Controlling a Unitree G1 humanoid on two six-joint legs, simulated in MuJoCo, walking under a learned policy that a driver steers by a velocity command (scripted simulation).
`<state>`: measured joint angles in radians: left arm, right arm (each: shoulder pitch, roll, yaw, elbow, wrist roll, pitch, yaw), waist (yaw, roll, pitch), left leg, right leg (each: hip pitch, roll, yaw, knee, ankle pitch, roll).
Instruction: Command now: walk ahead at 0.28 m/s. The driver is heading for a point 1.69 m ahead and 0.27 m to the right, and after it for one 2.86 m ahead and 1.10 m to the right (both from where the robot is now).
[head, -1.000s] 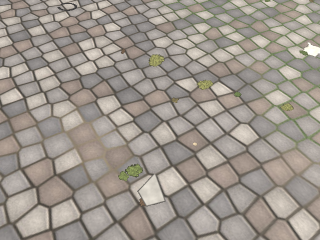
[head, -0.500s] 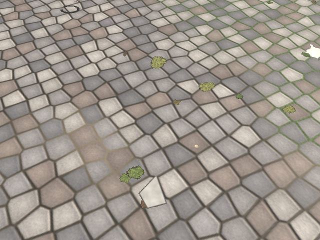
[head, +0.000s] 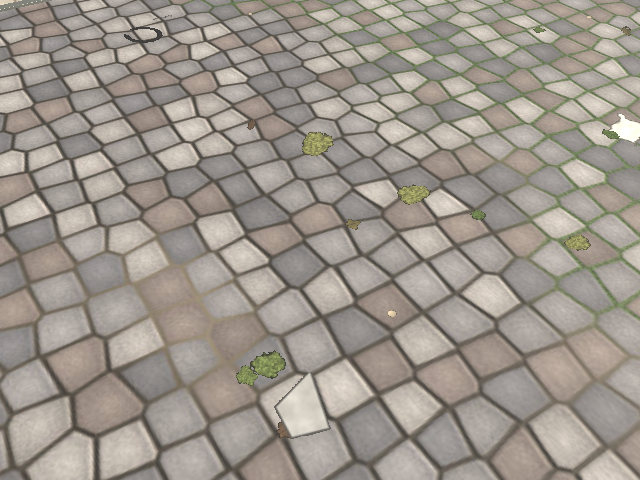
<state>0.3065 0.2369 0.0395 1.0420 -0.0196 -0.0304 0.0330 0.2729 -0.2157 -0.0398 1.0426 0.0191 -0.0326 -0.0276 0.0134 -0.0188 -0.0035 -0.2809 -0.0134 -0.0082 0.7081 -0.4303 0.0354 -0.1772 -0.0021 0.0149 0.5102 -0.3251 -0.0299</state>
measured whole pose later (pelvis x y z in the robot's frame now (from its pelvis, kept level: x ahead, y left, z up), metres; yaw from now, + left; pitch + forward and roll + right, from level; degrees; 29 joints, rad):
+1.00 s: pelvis +0.43 -0.02 +0.00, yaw -1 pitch +1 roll -3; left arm 0.23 0.25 0.02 1.03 0.00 -0.06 0.00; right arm 0.09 -0.23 -0.04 0.92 -0.01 -0.05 -0.02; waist 0.04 0.02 0.01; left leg -0.40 0.04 -0.02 0.48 -0.05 0.01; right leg -0.12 0.08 -0.06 0.41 -0.31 -0.05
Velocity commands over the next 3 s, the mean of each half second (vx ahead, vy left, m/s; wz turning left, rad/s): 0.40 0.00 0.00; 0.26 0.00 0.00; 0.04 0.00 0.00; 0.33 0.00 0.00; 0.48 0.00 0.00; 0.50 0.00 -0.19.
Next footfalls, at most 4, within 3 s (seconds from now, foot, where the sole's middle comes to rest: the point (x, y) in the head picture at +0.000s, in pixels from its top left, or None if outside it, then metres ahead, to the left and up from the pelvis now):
0.52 right None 0.41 -0.12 -0.77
0.98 left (288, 471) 0.56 0.09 -0.77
2.26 right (392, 336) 0.91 -0.15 -0.77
2.82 left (302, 239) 1.24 0.09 -0.77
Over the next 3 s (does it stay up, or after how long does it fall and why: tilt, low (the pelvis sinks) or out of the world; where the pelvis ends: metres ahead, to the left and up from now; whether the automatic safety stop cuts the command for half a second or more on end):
stays up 1.15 -0.01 0.00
